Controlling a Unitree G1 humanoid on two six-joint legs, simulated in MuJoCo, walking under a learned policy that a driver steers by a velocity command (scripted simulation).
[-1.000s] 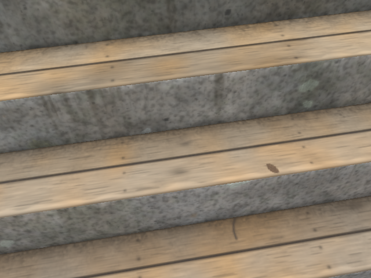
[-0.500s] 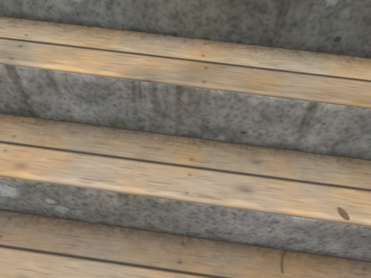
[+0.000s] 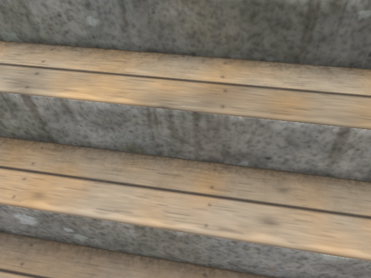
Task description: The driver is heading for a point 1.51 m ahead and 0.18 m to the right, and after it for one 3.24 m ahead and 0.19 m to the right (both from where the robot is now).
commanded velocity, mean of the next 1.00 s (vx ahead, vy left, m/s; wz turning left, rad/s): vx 0.50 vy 0.00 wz -0.14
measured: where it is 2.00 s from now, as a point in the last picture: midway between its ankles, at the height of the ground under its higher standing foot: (302, 96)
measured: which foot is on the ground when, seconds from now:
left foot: up 0.00-0.06, down 0.08-0.66, up 0.68-1.00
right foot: down 0.00-0.08, up 0.10-0.62, down 0.64-1.00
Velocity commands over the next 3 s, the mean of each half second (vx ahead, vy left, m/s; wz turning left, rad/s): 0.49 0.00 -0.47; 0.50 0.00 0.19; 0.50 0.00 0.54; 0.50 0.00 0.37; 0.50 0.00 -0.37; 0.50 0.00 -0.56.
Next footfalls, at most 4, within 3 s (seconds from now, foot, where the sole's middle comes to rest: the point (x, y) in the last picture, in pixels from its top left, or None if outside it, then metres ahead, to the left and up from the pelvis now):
0.08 left None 0.06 0.10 -0.78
0.64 right None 0.27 -0.30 -0.58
1.26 left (269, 209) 0.54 -0.16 -0.37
1.66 right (353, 94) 0.77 -0.37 -0.17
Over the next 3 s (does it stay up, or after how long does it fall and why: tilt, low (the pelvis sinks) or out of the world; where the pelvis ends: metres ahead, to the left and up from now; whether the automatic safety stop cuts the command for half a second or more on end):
stays up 1.19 -0.18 0.95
